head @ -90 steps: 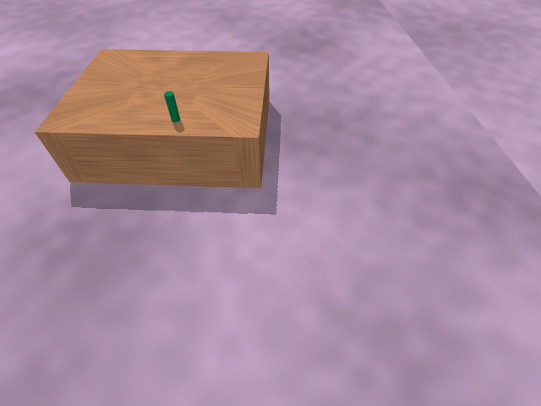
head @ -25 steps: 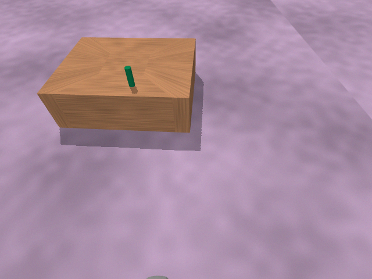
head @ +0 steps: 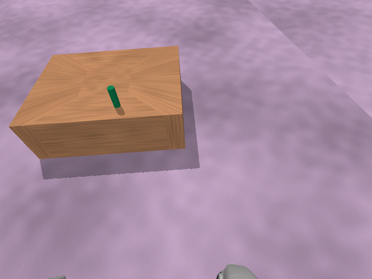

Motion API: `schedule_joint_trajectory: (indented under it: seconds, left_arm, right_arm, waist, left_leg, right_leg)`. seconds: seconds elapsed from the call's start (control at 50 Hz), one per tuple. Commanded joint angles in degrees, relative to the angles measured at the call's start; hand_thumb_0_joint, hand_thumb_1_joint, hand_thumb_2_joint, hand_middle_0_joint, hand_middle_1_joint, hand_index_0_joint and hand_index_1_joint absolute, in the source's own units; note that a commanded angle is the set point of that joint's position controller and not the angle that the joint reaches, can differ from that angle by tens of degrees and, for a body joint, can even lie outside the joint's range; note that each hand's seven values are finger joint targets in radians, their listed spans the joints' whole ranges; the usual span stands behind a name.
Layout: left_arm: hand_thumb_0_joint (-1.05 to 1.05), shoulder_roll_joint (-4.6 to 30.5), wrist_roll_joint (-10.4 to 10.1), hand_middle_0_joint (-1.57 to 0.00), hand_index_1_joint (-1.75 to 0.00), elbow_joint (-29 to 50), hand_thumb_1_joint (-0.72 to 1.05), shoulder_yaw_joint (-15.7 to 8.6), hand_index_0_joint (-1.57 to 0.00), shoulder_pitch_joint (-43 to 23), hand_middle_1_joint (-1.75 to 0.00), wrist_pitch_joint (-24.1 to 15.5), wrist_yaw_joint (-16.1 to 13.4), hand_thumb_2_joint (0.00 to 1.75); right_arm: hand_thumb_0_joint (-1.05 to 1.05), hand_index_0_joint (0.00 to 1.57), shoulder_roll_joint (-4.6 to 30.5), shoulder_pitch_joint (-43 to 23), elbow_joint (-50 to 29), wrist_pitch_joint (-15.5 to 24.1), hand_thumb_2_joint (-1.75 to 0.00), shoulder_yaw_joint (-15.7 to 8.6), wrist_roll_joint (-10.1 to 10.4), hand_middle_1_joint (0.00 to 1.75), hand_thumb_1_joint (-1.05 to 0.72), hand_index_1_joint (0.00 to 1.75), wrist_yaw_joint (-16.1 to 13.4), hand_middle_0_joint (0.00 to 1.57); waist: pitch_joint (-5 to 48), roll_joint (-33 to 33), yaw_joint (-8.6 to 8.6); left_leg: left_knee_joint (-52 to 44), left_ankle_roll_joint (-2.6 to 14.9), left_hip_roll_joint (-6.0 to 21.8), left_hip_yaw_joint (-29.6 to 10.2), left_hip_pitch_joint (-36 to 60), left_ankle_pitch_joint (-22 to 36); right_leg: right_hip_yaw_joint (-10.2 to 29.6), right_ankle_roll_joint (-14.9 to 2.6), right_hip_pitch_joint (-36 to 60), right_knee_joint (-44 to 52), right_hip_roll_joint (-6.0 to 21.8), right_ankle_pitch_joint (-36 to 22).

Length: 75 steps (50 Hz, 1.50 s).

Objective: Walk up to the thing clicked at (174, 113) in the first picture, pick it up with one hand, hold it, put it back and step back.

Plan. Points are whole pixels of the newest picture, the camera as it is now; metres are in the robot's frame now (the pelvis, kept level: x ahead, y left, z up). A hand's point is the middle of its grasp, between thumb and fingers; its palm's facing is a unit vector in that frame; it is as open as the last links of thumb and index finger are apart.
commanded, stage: walk up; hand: left
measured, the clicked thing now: (114, 97) +1.13 +0.41 -0.37
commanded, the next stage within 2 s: none
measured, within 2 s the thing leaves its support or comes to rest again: neither
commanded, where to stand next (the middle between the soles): +0.69 +0.22 m, yaw -2 degrees
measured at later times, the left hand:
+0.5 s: hand (40, 251) +0.24 +0.41 -0.16, palm faces -0.04 -0.91 -0.42, open 7.4 cm
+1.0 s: hand (54, 167) +0.47 +0.42 -0.11, palm faces -0.02 -0.90 -0.44, open 7.4 cm
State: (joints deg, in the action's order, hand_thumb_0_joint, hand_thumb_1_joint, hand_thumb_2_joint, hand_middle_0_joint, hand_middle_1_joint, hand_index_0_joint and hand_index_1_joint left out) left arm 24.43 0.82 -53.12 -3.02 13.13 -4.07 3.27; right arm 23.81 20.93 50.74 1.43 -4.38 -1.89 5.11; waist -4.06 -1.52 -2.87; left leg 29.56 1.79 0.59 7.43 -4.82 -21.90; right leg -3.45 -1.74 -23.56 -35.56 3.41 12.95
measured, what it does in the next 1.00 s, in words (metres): walks ahead: right foot, then left foot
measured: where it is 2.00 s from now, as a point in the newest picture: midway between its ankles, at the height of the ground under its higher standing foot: (149, 199)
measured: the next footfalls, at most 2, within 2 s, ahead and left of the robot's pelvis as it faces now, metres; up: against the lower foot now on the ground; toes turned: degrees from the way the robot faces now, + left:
right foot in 0.02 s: +0.16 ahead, -0.12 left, +0.00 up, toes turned -4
left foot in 0.38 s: +0.30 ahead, +0.23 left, +0.00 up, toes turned +7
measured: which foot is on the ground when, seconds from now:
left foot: down 0.00-0.04, up 0.06-0.36, down 0.38-0.84, up 0.86-1.00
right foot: up 0.00-0.00, down 0.02-0.40, up 0.42-0.80, down 0.82-1.00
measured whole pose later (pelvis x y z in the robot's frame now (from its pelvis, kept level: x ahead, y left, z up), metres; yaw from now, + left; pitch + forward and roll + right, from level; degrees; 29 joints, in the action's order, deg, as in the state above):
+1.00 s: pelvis +0.38 +0.15 +0.00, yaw +0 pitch -3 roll -1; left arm 21.8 0.4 -47.9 -2.0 14.8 -5.6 0.8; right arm 24.5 17.8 47.2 0.4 -2.7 -1.3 4.0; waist -5.2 -5.2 -0.1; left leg 61.2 1.0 2.9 -0.7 -25.4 -22.6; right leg -5.5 -2.4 -16.8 -33.2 1.4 13.3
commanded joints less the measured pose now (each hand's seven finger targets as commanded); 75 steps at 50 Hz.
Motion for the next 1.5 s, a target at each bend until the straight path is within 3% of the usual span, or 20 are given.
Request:
schedule_joint_trajectory:
  seconds: [0.0, 0.02, 0.04, 0.16, 0.28, 0.36, 0.4, 0.42, 0.52, 0.62, 0.76, 0.8, 0.82, 0.84, 0.96, 1.1, 1.18, 1.22, 1.32, 1.48]
  left_arm:
    - [0.0, 15.69, 0.07, -0.2, -0.3, 0.99, 0.9, -5.72, -0.2, 14.16, -0.3, -2.34, -2.51, 0.9]
    - [0.0, 21.06, 0.19, -0.2, -0.3, 2.42, 0.9, -6.76, -0.2, 15.77, -0.3, -2.85, -3.25, 0.9]
    - [0.0, 21.73, -0.51, -0.2, -0.3, 3.43, 0.9, -6.05, -0.2, 11.42, -0.3, -2.54, -3.34, 0.9]
    - [0.0, 16.56, -0.62, -0.2, -0.3, 6.65, 0.9, -4.64, -0.2, 2.57, -0.3, -3.18, -3.36, 0.9]
    - [0.0, 18.47, -0.16, -0.2, -0.3, 7.3, 0.9, -5.0, -0.2, 2.94, -0.3, -3.46, -2.7, 0.9]
    - [0.0, 14.97, 0.33, -0.2, -0.3, 7.32, 0.9, -3.23, -0.2, 1.7, -0.3, -2.24, -2.8, 0.9]
    - [0.0, 10.51, -1.21, -0.2, -0.3, 8.12, 0.9, -1.79, -0.2, 3.11, -0.3, -1.98, -3.55, 0.9]
    - [0.0, 14.37, -0.72, -0.2, -0.3, 7.23, 0.9, -2.06, -0.2, 0.65, -0.3, -1.93, -4.24, 0.9]
    - [0.0, 13.41, -1.74, -0.2, -0.3, 1.59, 0.9, -2.46, -0.2, 8.73, -0.3, -1.35, -2.56, 0.9]
    - [0.0, 10.57, -0.82, -0.2, -0.3, 5.6, 0.9, -2.18, -0.2, 1.3, -0.3, -1.21, -1.81, 0.9]
    - [0.0, 9.34, -0.92, -0.2, -0.3, 5.59, 0.9, -3.12, -0.2, 4.71, -0.3, -1.59, -2.05, 0.9]
    - [0.0, 16.02, -0.12, -0.2, -0.3, 4.01, 0.9, -5.8, -0.2, 15.79, -0.3, -2.24, -3.31, 0.9]
    - [0.0, 19.75, -0.41, -0.2, -0.3, 5.72, 0.9, -6.31, -0.2, 15.92, -0.3, -2.48, -3.82, 0.9]
    - [0.0, 19.81, -1.3, -0.2, -0.3, 6.18, 0.9, -5.85, -0.2, 12.04, -0.3, -2.18, -3.93, 0.9]
    - [0.0, 15.13, -0.48, -0.2, -0.3, 8.53, 0.9, -4.44, -0.2, 3.65, -0.3, -2.81, -3.38, 0.9]
    - [0.0, 17.5, -0.05, -0.2, -0.3, 8.74, 0.9, -5.03, -0.2, 3.67, -0.3, -2.67, -2.33, 0.9]
    - [0.0, 12.95, 0.59, -0.2, -0.3, 8.71, 0.9, -2.97, -0.2, 2.82, -0.3, -1.32, -2.29, 0.9]
    - [0.0, 8.96, -0.78, -0.2, -0.3, 8.77, 0.9, -1.56, -0.2, 4.55, -0.3, -0.94, -2.91, 0.9]
    - [0.0, 13.6, -0.89, -0.2, -0.3, 3.02, 0.9, -2.79, -0.2, 8.67, -0.3, -1.05, -2.21, 0.9]
    - [0.0, 8.08, -0.19, -0.2, -0.3, 5.14, 0.9, -2.06, -0.2, 2.92, -0.3, 0.3, -1.34, 0.9]
  right_arm:
    - [0.0, 0.2, 9.6, -4.46, -8.53, 1.84, -0.9, -2.04, 0.65, 0.3, -0.9, 0.3, -1.08, 0.2]
    - [0.0, 0.2, 7.27, -2.13, -9.9, 1.69, -0.9, -1.15, 0.78, 0.3, -0.9, 0.3, -0.96, 0.2]
    - [0.0, 0.2, 13.38, -4.73, -8.7, 0.86, -0.9, -2.76, 0.2, 0.3, -0.9, 0.3, -1.61, 0.2]
    - [0.0, 0.2, 12.15, -0.6, -4.28, 0.37, -0.9, -3.44, 0.38, 0.3, -0.9, 0.3, -0.28, 0.2]
    - [0.0, 0.2, 11.22, -7.4, -6.64, 1.08, -0.9, -4.43, 0.11, 0.3, -0.9, 0.3, 1.25, 0.2]
    - [0.0, 0.2, 13.66, 3.84, -2.99, 1.7, -0.9, -6.32, -0.12, 0.3, -0.9, 0.3, 0.32, 0.2]
    - [0.0, 0.2, 22.79, 7.68, -4.45, 2.54, -0.9, -7.88, 0.23, 0.3, -0.9, 0.3, -0.96, 0.2]
    - [0.0, 0.2, 22.69, 4.3, -4.79, 2.23, -0.9, -7.84, 1.31, 0.3, -0.9, 0.3, -1.36, 0.2]
    - [0.0, 0.2, 15.29, -4.17, -7.11, 3.21, -0.9, -4.15, 1.32, 0.3, -0.9, 0.3, -2.2, 0.2]
    - [0.0, 0.2, 15.02, 0.86, -7.58, 3.15, -0.9, -3.96, 1.0, 0.3, -0.9, 0.3, -2.3, 0.2]
    - [0.0, 0.2, 13.28, -1.78, -10.46, 1.91, -0.9, -3.02, 1.58, 0.3, -0.9, 0.3, -2.57, 0.2]
    - [0.0, 0.2, 8.97, -1.14, -12.34, 2.32, -0.9, -1.28, 1.58, 0.3, -0.9, 0.3, -2.61, 0.2]
    - [0.0, 0.2, 8.98, 1.52, -12.18, 1.79, -0.9, -0.97, 1.53, 0.3, -0.9, 0.3, -2.56, 0.2]
    - [0.0, 0.2, 14.42, -0.26, -10.64, 0.99, -0.9, -2.54, 0.88, 0.3, -0.9, 0.3, -2.99, 0.2]
    - [0.0, 0.2, 11.78, 2.16, -5.94, 0.18, -0.9, -2.61, 0.61, 0.3, -0.9, 0.3, -1.3, 0.2]
    - [0.0, 0.2, 11.1, -4.63, -6.78, 0.93, -0.9, -3.8, 0.31, 0.3, -0.9, 0.3, 0.25, 0.2]
    - [0.0, 0.2, 13.75, 6.07, -2.22, 2.31, -0.9, -5.28, 0.15, 0.3, -0.9, 0.3, -1.06, 0.2]
    - [0.0, 0.2, 21.99, 8.03, -4.39, 3.2, -0.9, -6.54, 0.34, 0.3, -0.9, 0.3, -2.27, 0.2]
    - [0.0, 0.2, 15.63, -1.35, -5.85, 3.87, -0.9, -3.55, 1.58, 0.3, -0.9, 0.3, -3.42, 0.2]
    - [0.0, 0.2, 14.31, -2.35, -6.46, 3.59, -0.9, -1.97, 1.58, 0.3, -0.9, 0.3, -4.3, 0.2]
  waist:
    - [8.24, 11.94, 10.74]
    - [9.96, 19.61, 9.34]
    - [5.75, 9.82, 8.24]
    - [-0.49, 8.88, 2.87]
    - [0.56, 9.23, 3.95]
    - [5.32, -0.81, -3.86]
    - [5.26, -20.32, -5.84]
    - [2.52, -10.77, -3.79]
    - [1.54, -9.62, 2.66]
    - [1.3, -8.01, 0.04]
    - [3.59, -0.94, 4.42]
    - [9.54, 12.15, 10.32]
    - [11.13, 14.47, 8.98]
    - [8.61, 5.71, 7.73]
    - [-0.69, 9.1, 2.65]
    - [-0.21, 11.1, 3.9]
    - [5.2, -1.43, -2.94]
    - [2.85, -16.59, -3.79]
    - [0.08, -7.34, 2.41]
    - [0.76, -5.89, 2.84]
  left_leg:
    - [20.42, 4.11, 3.85, -2.34, -23.14, 9.02]
    - [34.12, 0.85, -2.47, -3.52, -34.8, -9.97]
    - [37.36, 0.3, 1.95, -12.31, -35.22, -9.91]
    - [26.91, -1.82, 6.9, -10.91, -26.4, 1.37]
    - [11.3, -1.96, 5.94, -5.22, -17.69, 7.32]
    - [4.31, -0.43, 1.0, -1.72, 4.61, 4.04]
    - [-17.93, 9.81, 22.54, -44.19, 7.62, -17.76]
    - [-17.56, 13.86, 24.72, -45.52, 0.56, -18.77]
    - [-12.57, 9.19, 13.93, -17.33, -6.97, 5.03]
    - [-11.35, 12.31, 15.69, -15.36, -0.84, 21.71]
    - [1.18, 6.7, 11.09, -8.39, -9.04, 26.74]
    - [26.0, 1.49, 2.84, -2.57, -23.94, 16.2]
    - [35.03, -0.27, -2.4, -5.75, -34.31, -9.31]
    - [39.64, 0.23, 1.51, -11.63, -33.9, -10.53]
    - [27.68, -1.94, 5.47, -9.96, -26.32, 1.78]
    - [11.45, -2.05, 4.95, -4.79, -17.58, 6.55]
    - [2.89, -0.67, 1.0, -3.27, 4.77, 1.31]
    - [-18.57, 9.31, 23.44, -45.5, 4.76, -21.32]
    - [-12.0, 9.73, 16.55, -20.85, -4.92, 4.69]
    - [-5.86, 10.06, 15.09, -9.96, -7.93, 34.31]
  right_leg:
    - [7.48, -3.13, 31.99, 11.01, 2.02, 7.62]
    - [37.98, -9.36, 36.4, 20.41, 19.33, 18.54]
    - [46.08, -15.59, 26.79, 23.37, 23.88, 28.25]
    - [15.48, -11.56, 9.75, 20.75, 12.76, 10.82]
    - [8.81, -10.0, 4.02, 17.84, 10.93, 11.3]
    - [2.32, -5.81, -6.22, -3.73, 6.21, 6.86]
    - [1.17, -1.37, -22.79, -33.81, -5.2, 18.57]
    - [7.05, -2.01, -21.67, -37.13, -1.52, 17.76]
    - [4.18, -0.2, -9.47, -23.54, 2.74, 5.7]
    - [0.55, 0.15, -10.22, -11.14, 2.15, 3.83]
    - [-2.79, -1.8, 13.2, 4.8, -3.96, -4.64]
    - [15.97, -7.1, 31.13, 11.38, 8.21, 3.58]
    - [41.22, -13.64, 35.3, 19.09, 22.52, 13.66]
    - [44.45, -17.84, 27.84, 19.84, 24.51, 20.77]
    - [14.56, -11.29, 7.55, 20.72, 11.78, 10.46]
    - [10.54, -9.6, 1.3, 19.08, 10.88, 20.51]
    - [4.7, -5.79, -8.93, -2.8, 5.7, 17.5]
    - [2.64, -1.19, -23.96, -31.86, -5.2, 17.89]
    - [7.07, -0.25, -13.23, -24.72, 3.22, 6.8]
    - [0.56, 0.06, -0.68, -6.73, 0.55, -0.05]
